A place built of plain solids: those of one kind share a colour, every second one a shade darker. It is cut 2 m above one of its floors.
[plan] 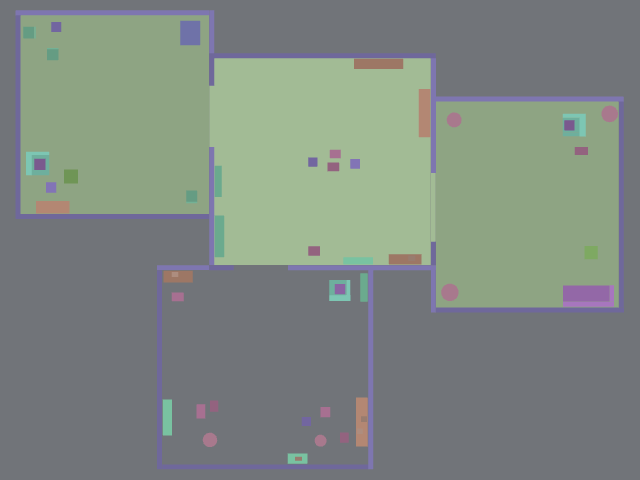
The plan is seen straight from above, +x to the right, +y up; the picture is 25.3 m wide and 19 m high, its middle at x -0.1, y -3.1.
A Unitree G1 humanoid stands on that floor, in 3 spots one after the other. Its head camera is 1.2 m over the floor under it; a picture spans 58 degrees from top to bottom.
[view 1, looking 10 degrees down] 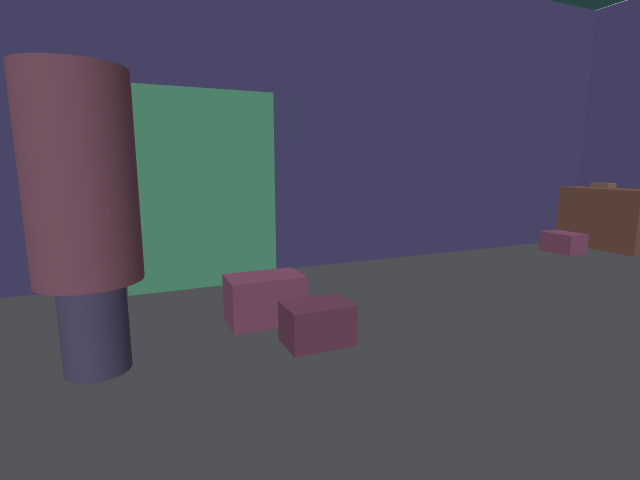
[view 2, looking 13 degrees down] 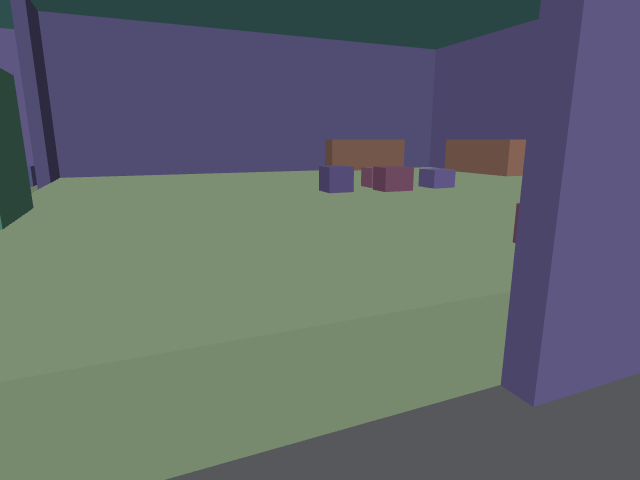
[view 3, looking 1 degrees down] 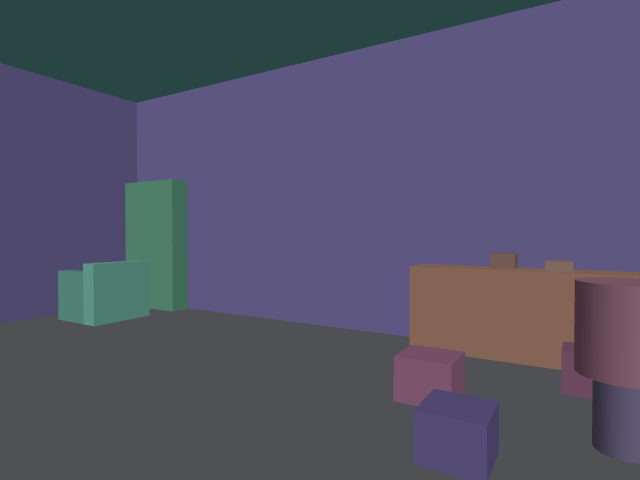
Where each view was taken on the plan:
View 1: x -1.74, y -10.79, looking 156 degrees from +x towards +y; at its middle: wall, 5.13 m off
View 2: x -2.97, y -5.54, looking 67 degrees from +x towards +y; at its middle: floor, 3.13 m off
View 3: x -2.97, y -10.83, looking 31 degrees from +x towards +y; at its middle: wall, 5.57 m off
